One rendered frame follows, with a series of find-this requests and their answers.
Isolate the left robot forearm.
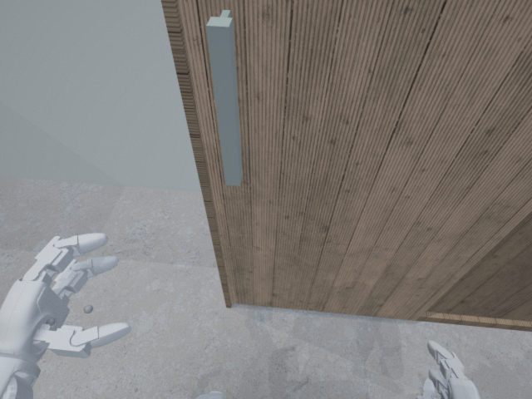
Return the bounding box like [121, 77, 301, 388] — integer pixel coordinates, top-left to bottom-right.
[0, 353, 41, 399]

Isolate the handle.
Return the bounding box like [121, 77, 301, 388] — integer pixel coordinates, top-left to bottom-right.
[206, 10, 242, 186]

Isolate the left robot hand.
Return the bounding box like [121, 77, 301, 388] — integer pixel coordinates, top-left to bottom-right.
[0, 233, 131, 363]

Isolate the right robot hand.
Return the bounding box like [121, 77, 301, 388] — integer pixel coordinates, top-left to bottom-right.
[416, 340, 480, 399]

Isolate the wardrobe door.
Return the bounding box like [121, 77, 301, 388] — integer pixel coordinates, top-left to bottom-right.
[426, 211, 532, 322]
[177, 0, 532, 321]

